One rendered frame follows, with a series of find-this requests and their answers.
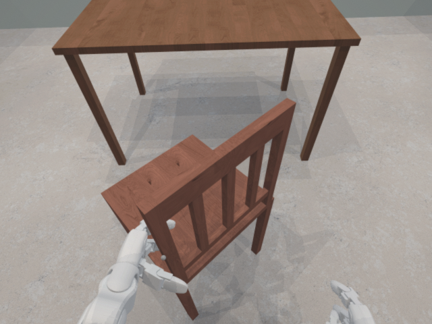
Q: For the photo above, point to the table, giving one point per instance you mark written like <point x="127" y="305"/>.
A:
<point x="142" y="26"/>

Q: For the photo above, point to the left robot forearm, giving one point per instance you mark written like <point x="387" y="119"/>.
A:
<point x="116" y="296"/>

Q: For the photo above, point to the right robot hand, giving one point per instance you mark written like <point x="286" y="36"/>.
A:
<point x="357" y="312"/>

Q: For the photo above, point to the chair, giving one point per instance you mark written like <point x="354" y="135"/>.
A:
<point x="200" y="189"/>

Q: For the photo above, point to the left robot hand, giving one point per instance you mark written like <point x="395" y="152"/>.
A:
<point x="135" y="247"/>

